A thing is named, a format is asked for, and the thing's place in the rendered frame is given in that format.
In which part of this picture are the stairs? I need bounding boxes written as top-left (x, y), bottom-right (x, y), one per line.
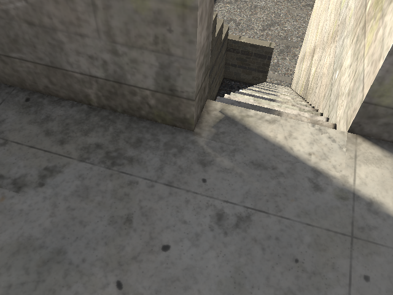
top-left (216, 82), bottom-right (337, 130)

